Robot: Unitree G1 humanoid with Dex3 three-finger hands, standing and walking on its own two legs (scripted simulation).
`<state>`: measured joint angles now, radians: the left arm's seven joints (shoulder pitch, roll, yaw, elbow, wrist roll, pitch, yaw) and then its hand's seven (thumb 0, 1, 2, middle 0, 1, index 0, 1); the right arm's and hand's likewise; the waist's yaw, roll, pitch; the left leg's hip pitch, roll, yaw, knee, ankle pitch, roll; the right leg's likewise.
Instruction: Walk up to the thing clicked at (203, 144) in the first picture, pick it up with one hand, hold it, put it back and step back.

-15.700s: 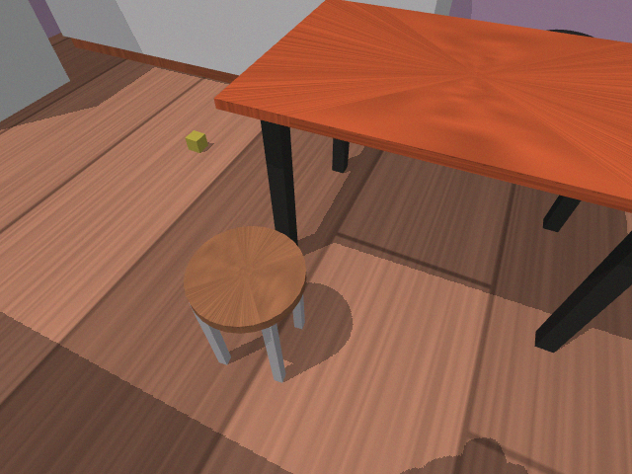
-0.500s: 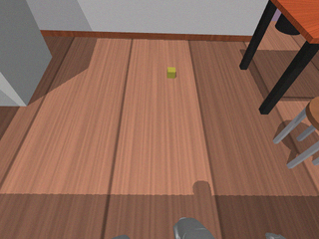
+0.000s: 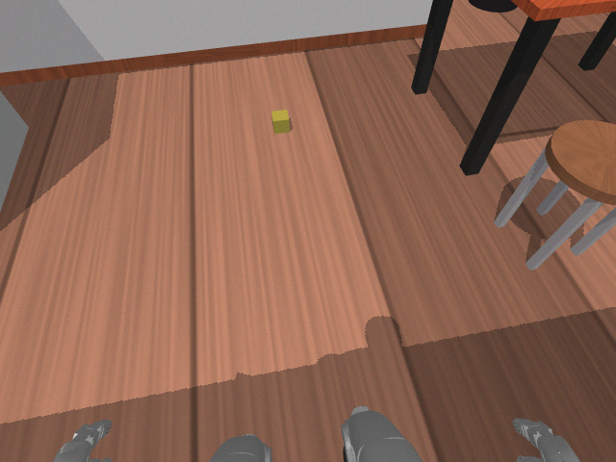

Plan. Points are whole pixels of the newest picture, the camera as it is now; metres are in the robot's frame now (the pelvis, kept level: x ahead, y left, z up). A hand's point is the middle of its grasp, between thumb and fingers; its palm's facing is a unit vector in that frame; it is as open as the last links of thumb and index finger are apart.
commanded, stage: walk up
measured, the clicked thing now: (280, 121) +1.54 +0.11 -0.69
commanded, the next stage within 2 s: stand in 1.28 s
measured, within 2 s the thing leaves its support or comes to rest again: neither
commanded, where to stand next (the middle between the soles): +0.07 +0.01 m, yaw -6 degrees
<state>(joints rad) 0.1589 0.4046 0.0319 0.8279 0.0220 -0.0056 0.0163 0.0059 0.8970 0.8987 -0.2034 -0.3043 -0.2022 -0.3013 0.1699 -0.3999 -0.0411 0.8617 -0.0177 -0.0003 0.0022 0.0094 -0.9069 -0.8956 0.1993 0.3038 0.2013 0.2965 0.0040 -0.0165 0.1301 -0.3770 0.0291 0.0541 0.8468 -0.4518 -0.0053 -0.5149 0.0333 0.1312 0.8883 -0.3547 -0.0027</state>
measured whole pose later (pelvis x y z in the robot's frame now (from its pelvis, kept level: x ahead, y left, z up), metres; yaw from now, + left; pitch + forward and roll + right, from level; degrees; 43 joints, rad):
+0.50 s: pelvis +0.00 +0.00 +0.03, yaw -6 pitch -2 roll +1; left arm 0.11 0.36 0.01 1.03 0.01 -0.02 -0.01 0.01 0.90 0.90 -0.20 -0.30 -0.20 -0.30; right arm 0.12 -0.40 -0.01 1.03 -0.01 0.00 0.01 0.01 -0.91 -0.90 0.20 0.30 0.20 0.30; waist -0.02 0.01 0.07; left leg -0.24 0.07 0.08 0.63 -0.35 -0.02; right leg -0.35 0.04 0.11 0.65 -0.27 0.00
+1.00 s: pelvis +0.02 +0.01 +0.04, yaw -9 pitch -2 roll +1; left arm 0.07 0.36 0.01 1.10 0.01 -0.01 0.00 0.01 0.90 0.90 -0.20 -0.30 -0.20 -0.30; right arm 0.07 -0.37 -0.03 1.11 -0.01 0.01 0.01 0.01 -0.91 -0.90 0.20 0.30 0.20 0.30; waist -0.01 0.00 0.09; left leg -0.13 0.06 0.14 0.47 -0.30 -0.02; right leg -0.26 0.04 0.16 0.50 -0.21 0.02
